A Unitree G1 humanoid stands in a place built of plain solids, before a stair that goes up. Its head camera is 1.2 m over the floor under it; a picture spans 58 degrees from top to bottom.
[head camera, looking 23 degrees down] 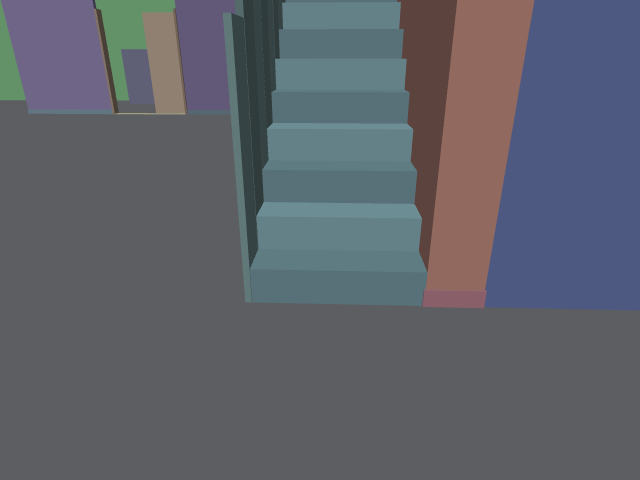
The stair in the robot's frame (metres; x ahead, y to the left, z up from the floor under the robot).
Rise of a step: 0.20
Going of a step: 0.25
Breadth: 0.90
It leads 2 degrees to the right of straight ahead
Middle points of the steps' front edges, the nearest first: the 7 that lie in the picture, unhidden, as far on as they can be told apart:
1.96 -0.09 0.20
2.21 -0.10 0.39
2.47 -0.11 0.59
2.72 -0.12 0.79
2.97 -0.13 0.99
3.22 -0.14 1.18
3.47 -0.15 1.38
